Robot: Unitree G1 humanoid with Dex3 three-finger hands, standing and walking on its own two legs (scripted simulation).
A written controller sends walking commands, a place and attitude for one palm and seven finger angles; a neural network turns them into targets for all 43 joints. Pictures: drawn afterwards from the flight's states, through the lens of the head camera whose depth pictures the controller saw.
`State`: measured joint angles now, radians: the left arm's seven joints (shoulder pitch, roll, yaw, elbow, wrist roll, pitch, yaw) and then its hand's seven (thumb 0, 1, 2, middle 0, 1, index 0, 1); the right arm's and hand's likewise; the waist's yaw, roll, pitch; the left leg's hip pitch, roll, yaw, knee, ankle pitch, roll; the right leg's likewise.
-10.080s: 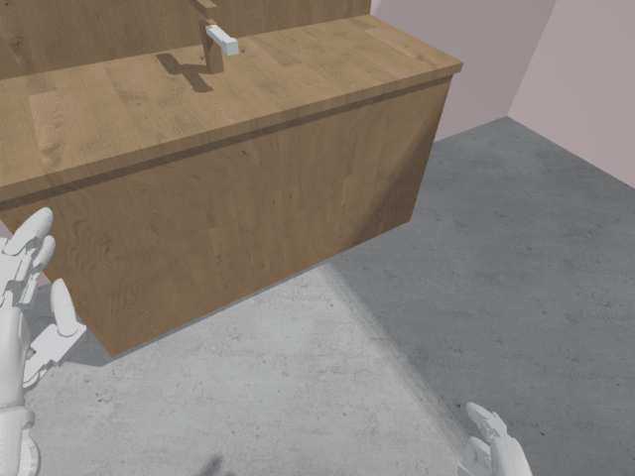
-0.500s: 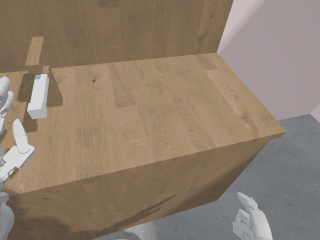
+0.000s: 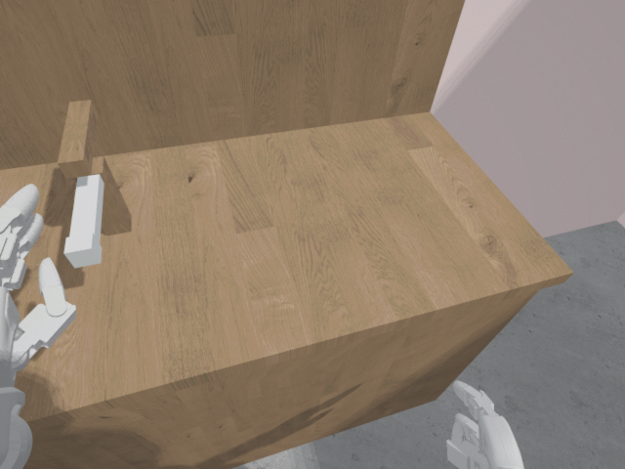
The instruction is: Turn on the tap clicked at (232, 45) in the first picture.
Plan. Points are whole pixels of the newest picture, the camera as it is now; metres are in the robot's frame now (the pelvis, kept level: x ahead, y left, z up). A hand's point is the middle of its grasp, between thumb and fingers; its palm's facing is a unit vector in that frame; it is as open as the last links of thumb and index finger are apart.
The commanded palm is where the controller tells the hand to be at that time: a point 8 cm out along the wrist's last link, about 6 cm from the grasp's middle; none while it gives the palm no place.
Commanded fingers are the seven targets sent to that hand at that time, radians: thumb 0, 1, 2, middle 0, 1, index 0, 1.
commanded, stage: come to a stop and stand still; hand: left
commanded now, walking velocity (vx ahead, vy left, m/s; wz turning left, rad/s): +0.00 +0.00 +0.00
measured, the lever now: (83, 250) +0.31 +0.30 +0.12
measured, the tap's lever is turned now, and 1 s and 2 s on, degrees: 0 0 0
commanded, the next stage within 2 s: look again from close up in 0.06 s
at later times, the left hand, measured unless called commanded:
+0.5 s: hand (57, 329) +0.21 +0.26 +0.14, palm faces +0.35 -0.86 -0.38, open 7.4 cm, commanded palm +0.15 +0.29 +0.17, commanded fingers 0.00 0.90 0.90 -0.20 -0.30 -0.20 -0.30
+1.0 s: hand (59, 315) +0.21 +0.26 +0.16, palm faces +0.32 -0.86 -0.39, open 7.4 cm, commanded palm +0.16 +0.30 +0.17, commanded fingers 0.00 0.90 0.90 -0.20 -0.30 -0.20 -0.30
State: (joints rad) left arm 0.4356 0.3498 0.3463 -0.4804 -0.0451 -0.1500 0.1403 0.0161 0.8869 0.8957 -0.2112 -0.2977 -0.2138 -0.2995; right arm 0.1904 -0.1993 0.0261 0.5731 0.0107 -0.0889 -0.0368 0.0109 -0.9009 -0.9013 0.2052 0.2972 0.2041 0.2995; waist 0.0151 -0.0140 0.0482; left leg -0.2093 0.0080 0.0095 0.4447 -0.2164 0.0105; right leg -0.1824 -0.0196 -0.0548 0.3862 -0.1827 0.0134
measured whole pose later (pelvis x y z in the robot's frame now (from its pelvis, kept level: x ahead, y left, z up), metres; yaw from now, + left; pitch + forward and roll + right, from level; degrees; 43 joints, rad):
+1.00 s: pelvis -0.01 +0.02 +0.00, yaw -1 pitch -1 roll -1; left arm 0.44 0.37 0.35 -0.45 -0.05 -0.27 0.08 0.01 0.89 0.90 -0.21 -0.30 -0.21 -0.30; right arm 0.20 -0.19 0.02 0.57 0.01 -0.16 0.01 0.01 -0.90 -0.90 0.21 0.30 0.20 0.30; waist 0.01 -0.01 0.06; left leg -0.25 -0.02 0.04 0.50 -0.24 0.04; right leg -0.23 -0.05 -0.02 0.44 -0.20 0.04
